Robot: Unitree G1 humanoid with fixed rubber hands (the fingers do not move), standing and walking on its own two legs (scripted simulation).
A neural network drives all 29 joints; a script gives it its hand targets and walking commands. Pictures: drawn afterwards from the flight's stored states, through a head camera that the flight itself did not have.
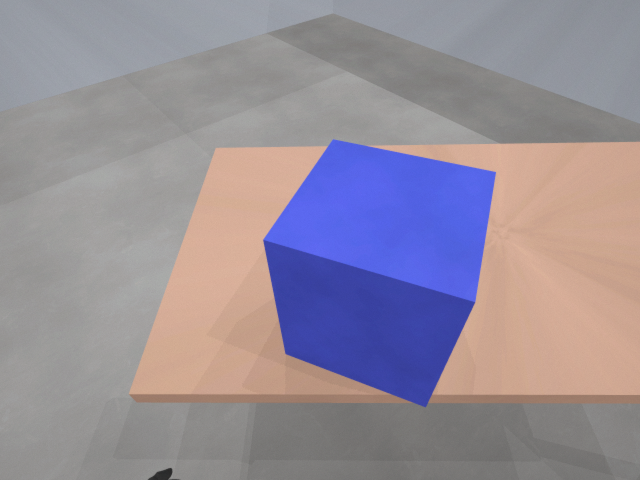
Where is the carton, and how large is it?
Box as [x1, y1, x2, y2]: [263, 139, 495, 406]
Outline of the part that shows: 333,139 263,239 285,353 425,406 475,300 495,172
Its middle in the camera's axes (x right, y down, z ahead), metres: +0.08 +0.05 +0.52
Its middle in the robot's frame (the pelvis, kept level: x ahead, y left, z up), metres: +0.38 -0.04 +0.06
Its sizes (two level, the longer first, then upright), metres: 0.210 0.200 0.250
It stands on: a table, 0.70 m high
